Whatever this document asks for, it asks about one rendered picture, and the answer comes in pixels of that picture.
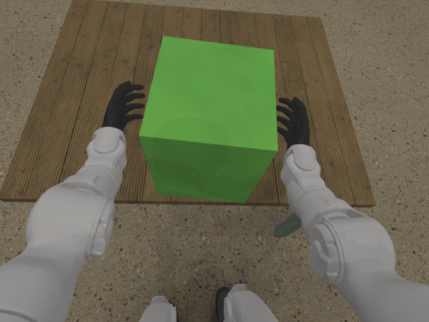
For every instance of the left robot upper arm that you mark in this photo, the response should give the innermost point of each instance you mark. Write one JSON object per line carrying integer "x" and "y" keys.
{"x": 69, "y": 227}

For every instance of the table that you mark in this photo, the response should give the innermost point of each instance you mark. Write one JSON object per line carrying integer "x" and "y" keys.
{"x": 103, "y": 44}

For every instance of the left robot thigh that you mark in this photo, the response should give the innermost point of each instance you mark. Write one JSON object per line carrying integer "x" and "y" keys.
{"x": 159, "y": 312}

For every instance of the right robot upper arm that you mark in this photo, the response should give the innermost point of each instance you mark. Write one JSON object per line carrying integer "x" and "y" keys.
{"x": 356, "y": 255}

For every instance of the carton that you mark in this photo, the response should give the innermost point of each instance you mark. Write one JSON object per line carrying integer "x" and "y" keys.
{"x": 209, "y": 130}

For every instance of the right robot thigh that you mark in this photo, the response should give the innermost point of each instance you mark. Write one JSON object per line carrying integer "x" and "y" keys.
{"x": 246, "y": 306}

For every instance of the robot left forearm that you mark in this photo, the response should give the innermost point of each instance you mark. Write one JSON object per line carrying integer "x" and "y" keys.
{"x": 101, "y": 173}

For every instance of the right robot hand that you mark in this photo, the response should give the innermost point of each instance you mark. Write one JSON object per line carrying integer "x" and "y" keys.
{"x": 298, "y": 125}

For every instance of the robot thigh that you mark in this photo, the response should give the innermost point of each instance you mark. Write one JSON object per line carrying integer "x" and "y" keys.
{"x": 159, "y": 312}
{"x": 246, "y": 306}

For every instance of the robot right forearm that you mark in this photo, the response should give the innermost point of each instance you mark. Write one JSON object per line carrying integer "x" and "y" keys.
{"x": 307, "y": 193}

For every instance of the left robot hand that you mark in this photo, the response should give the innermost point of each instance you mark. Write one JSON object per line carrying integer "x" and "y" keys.
{"x": 115, "y": 114}

